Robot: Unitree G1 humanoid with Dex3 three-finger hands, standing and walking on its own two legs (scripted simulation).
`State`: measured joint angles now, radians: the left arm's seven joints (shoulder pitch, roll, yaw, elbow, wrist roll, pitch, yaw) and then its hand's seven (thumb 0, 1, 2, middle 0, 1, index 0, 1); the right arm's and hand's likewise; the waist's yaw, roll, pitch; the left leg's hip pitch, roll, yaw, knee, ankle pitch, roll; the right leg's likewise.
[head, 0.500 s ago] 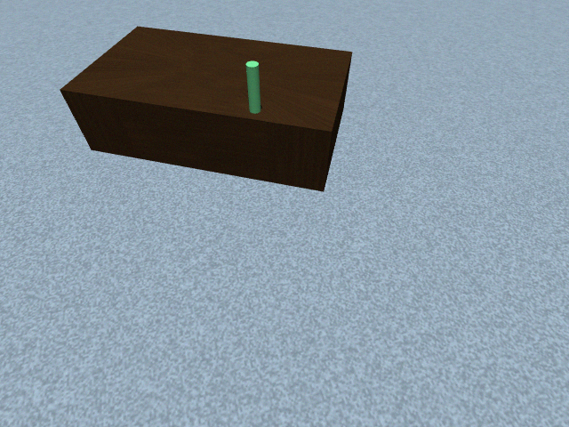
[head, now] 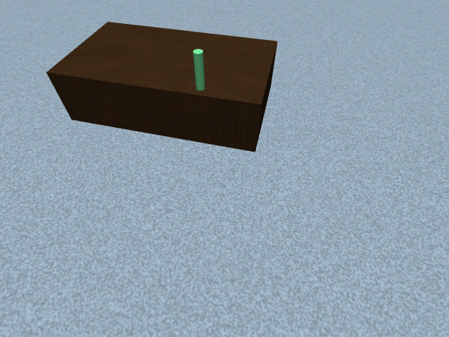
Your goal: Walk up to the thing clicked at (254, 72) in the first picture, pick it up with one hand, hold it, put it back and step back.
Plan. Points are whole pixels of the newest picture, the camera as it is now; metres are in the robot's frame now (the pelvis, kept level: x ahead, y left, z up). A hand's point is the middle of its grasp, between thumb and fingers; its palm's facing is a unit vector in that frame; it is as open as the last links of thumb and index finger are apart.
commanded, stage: stand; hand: left
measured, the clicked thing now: (199, 70) +1.41 +0.14 -0.32
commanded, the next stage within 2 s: walk up in 0.62 s
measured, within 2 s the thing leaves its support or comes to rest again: neither
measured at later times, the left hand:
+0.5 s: hand out of the picture +0.07 +0.25 -0.16, palm faces -0.02 -0.94 -0.34, open 7.4 cm
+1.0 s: hand out of the picture +0.14 +0.31 -0.17, palm faces -0.13 -0.93 -0.35, open 7.4 cm
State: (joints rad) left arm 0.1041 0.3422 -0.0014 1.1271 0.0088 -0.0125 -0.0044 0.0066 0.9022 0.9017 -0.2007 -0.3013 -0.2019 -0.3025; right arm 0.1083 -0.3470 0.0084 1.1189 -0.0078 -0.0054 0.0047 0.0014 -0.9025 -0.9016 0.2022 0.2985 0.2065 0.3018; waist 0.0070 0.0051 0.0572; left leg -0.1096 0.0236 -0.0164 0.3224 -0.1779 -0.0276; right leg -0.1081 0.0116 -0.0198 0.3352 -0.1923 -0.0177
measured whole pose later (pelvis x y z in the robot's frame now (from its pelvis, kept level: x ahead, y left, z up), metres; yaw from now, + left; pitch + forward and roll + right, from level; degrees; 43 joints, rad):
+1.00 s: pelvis +0.08 +0.03 -0.01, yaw -5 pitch -1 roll +0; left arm 0.29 0.43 0.06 0.99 0.02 -0.01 -0.04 0.01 0.90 0.90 -0.20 -0.30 -0.20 -0.30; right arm 0.26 -0.40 -0.09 0.94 -0.04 -0.09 0.04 0.00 -0.90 -0.90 0.20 0.30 0.21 0.30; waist -0.01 -0.04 0.05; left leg -0.09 0.00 0.05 0.44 -0.35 0.02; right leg -0.36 0.04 0.07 0.94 -0.42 -0.03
